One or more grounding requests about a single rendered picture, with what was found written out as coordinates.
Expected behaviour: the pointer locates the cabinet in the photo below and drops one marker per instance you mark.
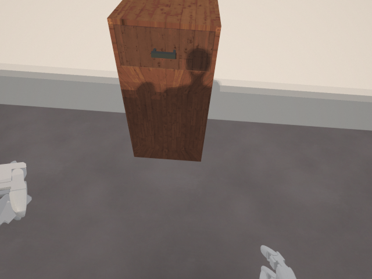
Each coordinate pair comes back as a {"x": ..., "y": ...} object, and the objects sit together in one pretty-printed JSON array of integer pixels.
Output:
[{"x": 166, "y": 109}]

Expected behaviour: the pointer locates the handle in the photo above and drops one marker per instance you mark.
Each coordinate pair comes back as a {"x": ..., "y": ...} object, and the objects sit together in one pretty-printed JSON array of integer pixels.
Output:
[{"x": 166, "y": 55}]

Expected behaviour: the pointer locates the robot left hand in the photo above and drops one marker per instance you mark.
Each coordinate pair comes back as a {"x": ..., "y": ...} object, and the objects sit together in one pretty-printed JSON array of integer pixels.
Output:
[{"x": 13, "y": 190}]

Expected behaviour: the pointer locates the drawer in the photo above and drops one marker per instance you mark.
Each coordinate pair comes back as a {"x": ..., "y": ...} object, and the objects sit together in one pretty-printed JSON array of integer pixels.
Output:
[{"x": 193, "y": 47}]

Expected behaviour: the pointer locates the robot right hand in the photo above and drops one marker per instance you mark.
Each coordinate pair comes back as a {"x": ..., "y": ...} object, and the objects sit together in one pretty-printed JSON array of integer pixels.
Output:
[{"x": 277, "y": 262}]

